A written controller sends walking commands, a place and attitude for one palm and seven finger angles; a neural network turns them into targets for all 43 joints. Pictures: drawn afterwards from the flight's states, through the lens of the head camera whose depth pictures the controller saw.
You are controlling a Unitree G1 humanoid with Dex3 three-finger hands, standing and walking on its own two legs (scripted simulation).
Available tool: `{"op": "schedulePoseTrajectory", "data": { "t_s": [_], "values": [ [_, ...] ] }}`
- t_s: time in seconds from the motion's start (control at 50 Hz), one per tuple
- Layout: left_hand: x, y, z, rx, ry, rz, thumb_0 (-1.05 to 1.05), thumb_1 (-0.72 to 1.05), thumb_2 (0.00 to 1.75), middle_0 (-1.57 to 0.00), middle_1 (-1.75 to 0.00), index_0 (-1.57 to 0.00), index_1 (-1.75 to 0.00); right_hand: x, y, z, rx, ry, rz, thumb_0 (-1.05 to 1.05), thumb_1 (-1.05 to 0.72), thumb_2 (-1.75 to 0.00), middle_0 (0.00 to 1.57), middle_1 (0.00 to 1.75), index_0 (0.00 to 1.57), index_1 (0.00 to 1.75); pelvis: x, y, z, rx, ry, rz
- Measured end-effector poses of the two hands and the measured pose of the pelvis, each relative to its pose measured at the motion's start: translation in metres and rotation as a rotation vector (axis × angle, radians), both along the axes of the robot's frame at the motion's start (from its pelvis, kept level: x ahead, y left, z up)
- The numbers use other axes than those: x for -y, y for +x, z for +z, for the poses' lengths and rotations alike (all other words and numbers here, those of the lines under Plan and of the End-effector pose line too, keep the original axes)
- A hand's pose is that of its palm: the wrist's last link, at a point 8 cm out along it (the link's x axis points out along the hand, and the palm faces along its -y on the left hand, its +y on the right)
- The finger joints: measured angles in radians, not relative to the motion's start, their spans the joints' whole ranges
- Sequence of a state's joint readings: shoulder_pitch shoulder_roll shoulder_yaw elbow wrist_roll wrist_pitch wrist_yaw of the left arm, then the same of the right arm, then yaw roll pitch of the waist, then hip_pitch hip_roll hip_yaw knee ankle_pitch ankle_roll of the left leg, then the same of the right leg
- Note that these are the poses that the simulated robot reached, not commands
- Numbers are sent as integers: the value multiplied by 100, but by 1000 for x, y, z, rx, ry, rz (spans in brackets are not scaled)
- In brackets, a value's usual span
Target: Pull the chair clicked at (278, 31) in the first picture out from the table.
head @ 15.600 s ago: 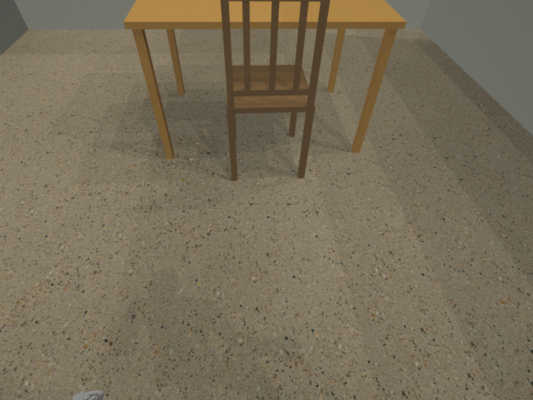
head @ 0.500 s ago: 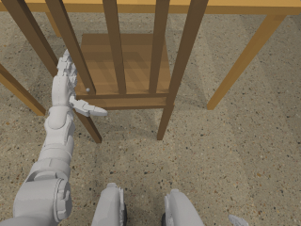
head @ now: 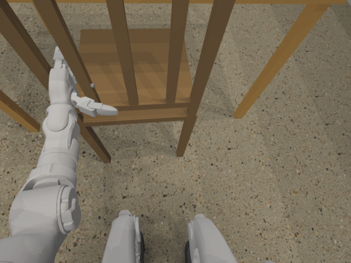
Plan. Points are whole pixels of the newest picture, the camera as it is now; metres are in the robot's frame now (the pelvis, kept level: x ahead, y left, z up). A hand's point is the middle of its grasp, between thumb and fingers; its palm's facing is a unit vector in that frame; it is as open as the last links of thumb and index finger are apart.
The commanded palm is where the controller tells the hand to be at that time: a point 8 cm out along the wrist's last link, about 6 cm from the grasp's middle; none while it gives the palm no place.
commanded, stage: push the fingers through the gap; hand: left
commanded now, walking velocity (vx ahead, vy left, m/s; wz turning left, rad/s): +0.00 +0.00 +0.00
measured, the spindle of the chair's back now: (126, 60) +0.54 +0.08 +0.07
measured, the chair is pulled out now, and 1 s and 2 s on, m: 0.00 0.00 0.04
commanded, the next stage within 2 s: hook a spindle and tug to test in 0.28 s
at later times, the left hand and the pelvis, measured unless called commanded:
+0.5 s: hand (92, 87) +0.50 +0.16 +0.04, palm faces +0.05 -1.00 -0.05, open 16.8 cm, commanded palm +0.47 +0.19 +0.04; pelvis +0.00 +0.00 +0.00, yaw +0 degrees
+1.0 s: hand (89, 86) +0.50 +0.16 +0.04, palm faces +0.09 -1.00 -0.02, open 10.8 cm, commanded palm +0.47 +0.18 +0.04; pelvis +0.01 +0.00 +0.01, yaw +0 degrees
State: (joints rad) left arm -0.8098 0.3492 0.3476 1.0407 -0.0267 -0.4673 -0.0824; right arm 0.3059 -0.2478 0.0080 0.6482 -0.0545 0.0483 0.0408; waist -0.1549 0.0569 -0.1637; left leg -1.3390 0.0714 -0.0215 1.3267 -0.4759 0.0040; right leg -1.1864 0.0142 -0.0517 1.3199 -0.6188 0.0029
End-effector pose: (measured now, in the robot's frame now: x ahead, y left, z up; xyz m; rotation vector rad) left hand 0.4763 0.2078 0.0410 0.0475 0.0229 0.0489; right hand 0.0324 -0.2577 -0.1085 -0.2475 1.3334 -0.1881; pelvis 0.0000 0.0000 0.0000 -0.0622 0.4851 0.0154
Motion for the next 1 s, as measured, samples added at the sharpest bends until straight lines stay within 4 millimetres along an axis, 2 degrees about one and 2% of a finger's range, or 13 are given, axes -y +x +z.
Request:
{"op": "schedulePoseTrajectory", "data": {
  "t_s": [0.2, 0.5, 0.62, 0.78, 0.88, 1.0],
  "values": [
    [-5, -4, -4, -14, 0, 9, -1, -50, 30, -6, -8, -6, -8, 1, -1, 2, -14, 2, -9, 1, -91, -90, 20, 29, 20, 30, 1, 2, 2, 1, 0, -3],
    [-1, -4, -1, -6, -3, 0, -1, -50, 30, -8, -13, -8, -13, 2, 12, 5, 14, -4, 5, 1, -91, -90, 20, 29, 20, 30, 0, 4, 3, 5, -1, 3],
    [-1, -4, -1, -2, -4, 8, -1, -50, 30, -14, -33, -13, -33, 1, 13, 4, 16, 2, 5, 1, -91, -90, 20, 29, 20, 30, 1, 4, 3, 5, 0, 2],
    [-6, -7, 0, -2, -5, 13, -1, -47, 32, -27, -72, -24, -72, -1, 11, 4, 10, 10, 1, 1, -91, -90, 20, 29, 20, 30, 0, 4, 4, 8, 1, 2],
    [-7, -7, 1, -7, -6, 25, -1, -33, 38, -34, -99, -30, -98, -1, 11, 4, 6, 9, 3, 1, -91, -90, 20, 29, 20, 30, 0, 5, 5, 9, -1, 6],
    [-5, -6, 0, 0, -25, 41, -1, -6, 49, -39, -122, -37, -126, -1, 11, 6, -3, 8, 1, 1, -91, -90, 20, 29, 20, 30, -1, 7, 7, 5, -1, 7]
  ]
}}
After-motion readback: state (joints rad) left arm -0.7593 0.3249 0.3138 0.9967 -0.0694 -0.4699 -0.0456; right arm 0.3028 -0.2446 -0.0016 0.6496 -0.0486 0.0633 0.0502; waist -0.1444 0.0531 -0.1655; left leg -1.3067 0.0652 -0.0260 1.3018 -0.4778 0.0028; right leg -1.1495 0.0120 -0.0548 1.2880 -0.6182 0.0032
